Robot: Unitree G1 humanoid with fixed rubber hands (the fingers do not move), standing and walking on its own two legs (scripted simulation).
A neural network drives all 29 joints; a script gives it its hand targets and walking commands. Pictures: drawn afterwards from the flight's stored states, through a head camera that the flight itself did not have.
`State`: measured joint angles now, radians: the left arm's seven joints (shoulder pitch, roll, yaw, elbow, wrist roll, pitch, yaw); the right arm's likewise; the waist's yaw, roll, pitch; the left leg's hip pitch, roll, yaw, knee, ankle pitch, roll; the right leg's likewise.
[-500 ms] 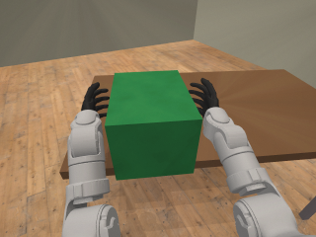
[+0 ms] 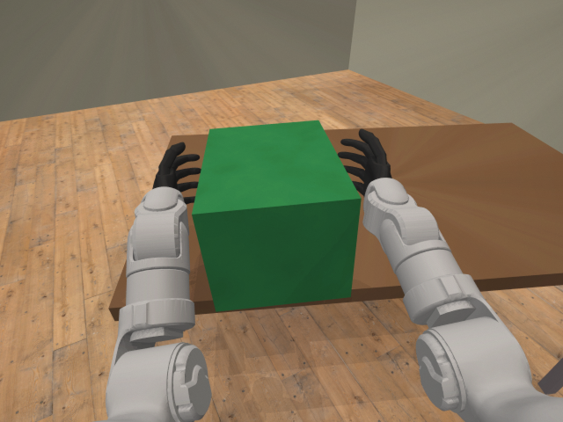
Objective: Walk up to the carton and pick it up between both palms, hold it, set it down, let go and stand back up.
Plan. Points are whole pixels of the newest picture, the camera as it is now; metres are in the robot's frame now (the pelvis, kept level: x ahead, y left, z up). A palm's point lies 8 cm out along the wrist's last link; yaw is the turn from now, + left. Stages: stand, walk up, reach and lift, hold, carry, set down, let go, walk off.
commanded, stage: hold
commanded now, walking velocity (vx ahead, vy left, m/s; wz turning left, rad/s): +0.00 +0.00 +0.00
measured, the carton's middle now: (273, 204) +0.43 +0.02 +0.15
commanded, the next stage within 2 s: none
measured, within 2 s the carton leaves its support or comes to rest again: neither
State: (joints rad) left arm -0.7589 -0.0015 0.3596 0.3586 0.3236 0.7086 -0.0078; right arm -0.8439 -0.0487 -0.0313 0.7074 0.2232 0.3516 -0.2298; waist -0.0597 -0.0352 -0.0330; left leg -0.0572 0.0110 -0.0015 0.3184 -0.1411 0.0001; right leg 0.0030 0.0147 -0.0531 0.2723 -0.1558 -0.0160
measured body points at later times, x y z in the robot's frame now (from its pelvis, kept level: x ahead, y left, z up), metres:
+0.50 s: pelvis +0.01 +0.01 +0.00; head -0.06 +0.02 +0.44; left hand +0.38 +0.14 +0.22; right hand +0.37 -0.15 +0.21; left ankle +0.03 +0.12 -0.75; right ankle +0.01 -0.11 -0.75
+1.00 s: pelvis -0.01 +0.00 +0.00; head -0.07 +0.02 +0.45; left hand +0.39 +0.17 +0.21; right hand +0.39 -0.13 +0.21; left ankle +0.03 +0.12 -0.75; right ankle +0.01 -0.11 -0.75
